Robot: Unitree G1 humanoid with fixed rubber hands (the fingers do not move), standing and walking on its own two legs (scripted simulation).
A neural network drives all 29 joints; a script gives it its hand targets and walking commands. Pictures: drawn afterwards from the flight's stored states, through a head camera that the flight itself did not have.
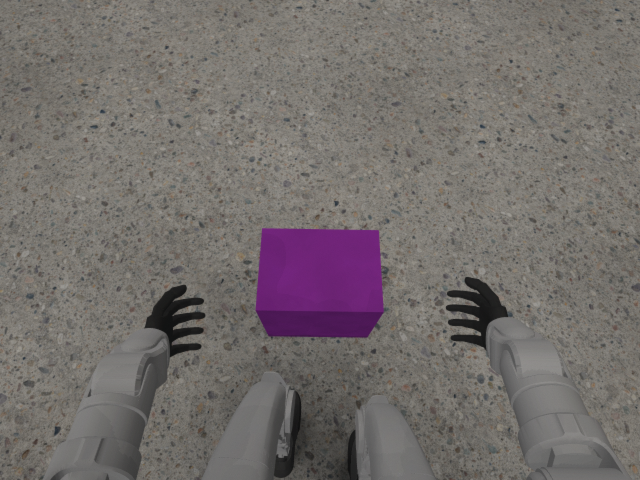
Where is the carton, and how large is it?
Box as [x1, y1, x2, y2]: [256, 228, 383, 337]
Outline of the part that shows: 262,228 256,311 268,335 366,337 383,312 378,230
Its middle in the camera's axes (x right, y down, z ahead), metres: +0.00 +0.12 +1.02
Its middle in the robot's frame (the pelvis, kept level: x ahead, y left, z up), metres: +0.52 +0.03 -0.54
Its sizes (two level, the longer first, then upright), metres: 0.282 0.202 0.283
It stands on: the floor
